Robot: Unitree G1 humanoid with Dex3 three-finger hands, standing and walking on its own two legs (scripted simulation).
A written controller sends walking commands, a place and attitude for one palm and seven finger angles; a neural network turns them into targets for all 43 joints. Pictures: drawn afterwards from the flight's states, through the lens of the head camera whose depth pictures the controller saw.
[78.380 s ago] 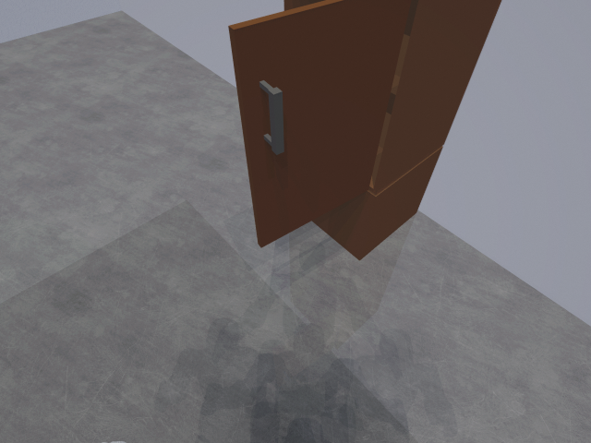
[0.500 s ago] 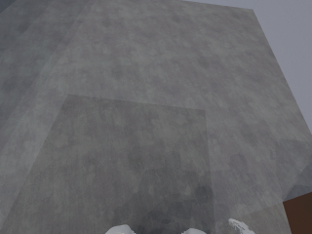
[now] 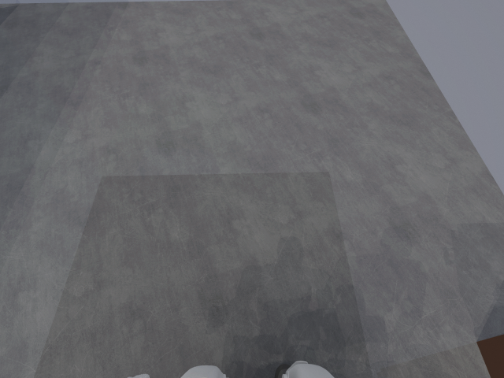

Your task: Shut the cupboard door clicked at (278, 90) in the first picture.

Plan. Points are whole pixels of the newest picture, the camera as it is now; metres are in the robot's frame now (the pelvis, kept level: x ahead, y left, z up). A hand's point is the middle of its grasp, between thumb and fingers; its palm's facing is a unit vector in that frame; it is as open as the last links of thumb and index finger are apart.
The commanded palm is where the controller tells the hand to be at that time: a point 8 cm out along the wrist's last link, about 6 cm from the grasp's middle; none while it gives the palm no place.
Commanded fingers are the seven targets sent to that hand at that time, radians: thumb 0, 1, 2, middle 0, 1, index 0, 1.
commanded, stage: turn to face it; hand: left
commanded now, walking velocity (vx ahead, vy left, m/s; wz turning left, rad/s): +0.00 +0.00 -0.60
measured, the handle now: out of the picture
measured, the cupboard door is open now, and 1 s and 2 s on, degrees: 3 3 3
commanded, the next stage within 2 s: none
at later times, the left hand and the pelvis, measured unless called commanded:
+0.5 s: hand (139, 333) +0.20 +0.22 -0.15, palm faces -0.24 -0.94 -0.22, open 7.4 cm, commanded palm none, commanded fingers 0.00 0.90 0.90 -0.20 -0.30 -0.20 -0.30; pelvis +0.05 +0.04 +0.02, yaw -18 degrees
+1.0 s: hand (192, 289) +0.29 +0.14 -0.17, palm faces -0.56 -0.80 -0.20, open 7.4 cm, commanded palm none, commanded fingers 0.00 0.90 0.90 -0.20 -0.30 -0.20 -0.30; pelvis +0.10 +0.03 +0.00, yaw -36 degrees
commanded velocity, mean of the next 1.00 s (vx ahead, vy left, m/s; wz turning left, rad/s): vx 0.00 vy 0.00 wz -0.60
